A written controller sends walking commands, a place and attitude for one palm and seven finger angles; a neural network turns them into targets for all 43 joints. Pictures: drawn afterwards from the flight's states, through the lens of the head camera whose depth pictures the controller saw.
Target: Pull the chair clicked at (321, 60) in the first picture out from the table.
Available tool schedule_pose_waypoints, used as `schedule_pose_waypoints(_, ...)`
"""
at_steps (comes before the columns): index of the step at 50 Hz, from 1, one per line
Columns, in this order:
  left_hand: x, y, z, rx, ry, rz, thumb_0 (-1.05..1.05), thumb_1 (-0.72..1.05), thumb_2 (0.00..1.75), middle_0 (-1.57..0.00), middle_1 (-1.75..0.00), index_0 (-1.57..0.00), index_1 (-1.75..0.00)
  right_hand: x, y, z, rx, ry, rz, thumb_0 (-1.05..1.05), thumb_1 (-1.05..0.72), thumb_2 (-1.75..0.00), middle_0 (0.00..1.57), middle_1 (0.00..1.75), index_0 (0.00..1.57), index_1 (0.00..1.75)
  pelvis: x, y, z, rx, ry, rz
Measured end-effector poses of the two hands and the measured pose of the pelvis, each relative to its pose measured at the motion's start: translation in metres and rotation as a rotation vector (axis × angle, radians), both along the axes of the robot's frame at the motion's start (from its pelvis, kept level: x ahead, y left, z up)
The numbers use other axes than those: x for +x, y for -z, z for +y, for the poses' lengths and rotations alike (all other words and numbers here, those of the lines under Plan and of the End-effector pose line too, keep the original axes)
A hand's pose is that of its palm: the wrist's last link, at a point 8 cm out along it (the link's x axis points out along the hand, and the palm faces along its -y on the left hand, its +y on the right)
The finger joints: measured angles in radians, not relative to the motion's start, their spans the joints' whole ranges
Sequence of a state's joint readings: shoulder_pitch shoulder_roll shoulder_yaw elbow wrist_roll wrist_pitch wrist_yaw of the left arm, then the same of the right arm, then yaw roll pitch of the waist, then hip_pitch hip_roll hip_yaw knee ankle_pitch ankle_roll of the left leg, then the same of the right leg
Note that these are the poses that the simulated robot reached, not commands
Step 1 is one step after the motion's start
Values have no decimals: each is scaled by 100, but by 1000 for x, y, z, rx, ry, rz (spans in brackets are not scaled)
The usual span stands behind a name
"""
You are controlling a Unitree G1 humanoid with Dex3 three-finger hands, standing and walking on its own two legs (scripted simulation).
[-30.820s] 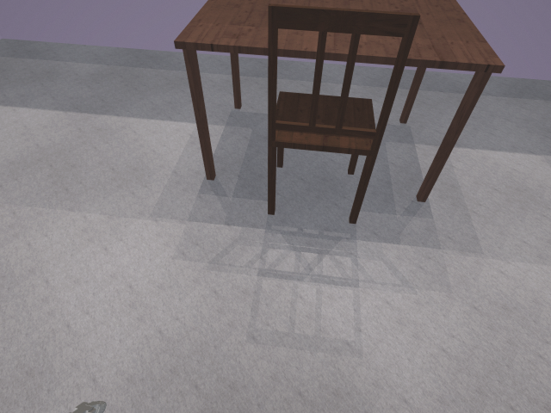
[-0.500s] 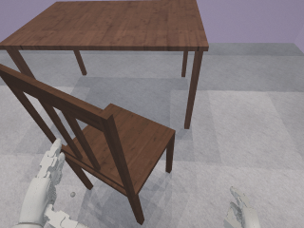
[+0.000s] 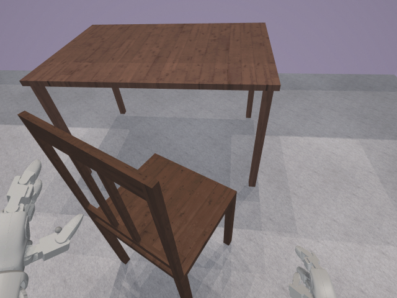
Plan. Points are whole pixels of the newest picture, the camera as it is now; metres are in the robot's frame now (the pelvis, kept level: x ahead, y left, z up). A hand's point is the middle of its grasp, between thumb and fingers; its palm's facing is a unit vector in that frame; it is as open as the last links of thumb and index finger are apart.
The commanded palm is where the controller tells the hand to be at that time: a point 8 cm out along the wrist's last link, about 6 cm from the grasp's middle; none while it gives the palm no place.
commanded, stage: draw the hand back to the body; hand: left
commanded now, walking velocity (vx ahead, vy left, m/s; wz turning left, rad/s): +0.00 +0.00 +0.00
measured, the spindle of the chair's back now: (97, 195) +0.38 +0.35 -0.07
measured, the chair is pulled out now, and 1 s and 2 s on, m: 0.44 0.44 0.44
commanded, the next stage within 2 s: step back with the hand held close in 0.50 s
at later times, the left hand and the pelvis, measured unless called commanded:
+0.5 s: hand (36, 213) +0.19 +0.28 +0.16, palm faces +0.43 -0.80 -0.42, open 7.5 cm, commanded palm +0.14 +0.32 +0.18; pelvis +0.00 +0.02 +0.00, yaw -1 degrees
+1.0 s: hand (24, 234) +0.15 +0.28 +0.16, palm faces +0.35 -0.77 -0.54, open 7.4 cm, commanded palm +0.10 +0.32 +0.18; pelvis -0.04 +0.02 +0.00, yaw -1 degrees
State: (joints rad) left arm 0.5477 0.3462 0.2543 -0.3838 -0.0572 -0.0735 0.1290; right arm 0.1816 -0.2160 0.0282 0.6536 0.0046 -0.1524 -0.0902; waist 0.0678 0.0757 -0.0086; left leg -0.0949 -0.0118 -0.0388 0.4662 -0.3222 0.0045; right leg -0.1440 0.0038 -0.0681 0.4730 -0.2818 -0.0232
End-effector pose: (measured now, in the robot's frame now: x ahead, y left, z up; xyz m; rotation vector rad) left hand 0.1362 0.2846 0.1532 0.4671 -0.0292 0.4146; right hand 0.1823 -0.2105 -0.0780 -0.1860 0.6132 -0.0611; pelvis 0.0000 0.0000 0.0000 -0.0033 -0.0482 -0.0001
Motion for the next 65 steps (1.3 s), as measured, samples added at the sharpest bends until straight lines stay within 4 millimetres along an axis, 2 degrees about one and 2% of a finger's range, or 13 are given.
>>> schedule_pose_waypoints(9, 12, -34, 21, 66, -21, -115, 1, 69, 80, -19, -26, -18, -26, 3, -1, 4, -6, -8, 32, 1, -90, -90, 20, 30, 20, 30, 6, -3, 6, -4, 7, -13)
schedule_pose_waypoints(18, 15, -22, 25, 24, -2, -77, 1, 86, 88, -21, -30, -20, -29, -8, 1, 3, -17, 14, 72, 1, -90, -90, 20, 30, 20, 30, 5, -5, 13, -7, 15, -12)
schedule_pose_waypoints(33, 4, -28, 33, 31, 2, -125, 1, 89, 90, -21, -31, -21, -30, -24, -2, 12, -15, 6, 66, 1, -90, -90, 20, 30, 20, 30, -8, -5, 19, -9, 16, -30)
schedule_pose_waypoints(38, 5, -44, 36, 119, 27, -172, 2, 89, 90, -22, -31, -21, -30, -29, -5, 12, -25, 2, 78, 1, -90, -90, 20, 30, 20, 30, -17, -5, 18, -10, 14, 13)
schedule_pose_waypoints(42, 2, -43, 30, 153, 70, -126, 1, 89, 90, -21, -31, -21, -30, -35, -3, 7, -32, 30, 91, 1, -90, -90, 20, 30, 20, 30, -23, -5, 21, -4, 17, 41)
schedule_pose_waypoints(50, -21, -31, 26, 162, 90, -46, 1, 89, 90, -22, -31, -21, -30, -54, 1, -4, -48, 86, 116, 1, -90, -90, 20, 30, 20, 30, -40, -2, 20, 1, 15, 56)
schedule_pose_waypoints(58, -42, -31, 26, 161, 53, -104, 1, 89, 90, -22, -31, -21, -30, -76, 2, -9, -64, 74, 117, 1, -90, -90, 20, 30, 20, 30, -61, 1, 15, -4, 10, 60)
schedule_pose_waypoints(65, -51, -28, 25, 152, 75, -144, 1, 89, 90, -22, -31, -21, -30, -99, 2, -13, -82, 92, 130, 1, -90, -90, 20, 30, 20, 30, -74, 4, 16, -16, 8, 71)
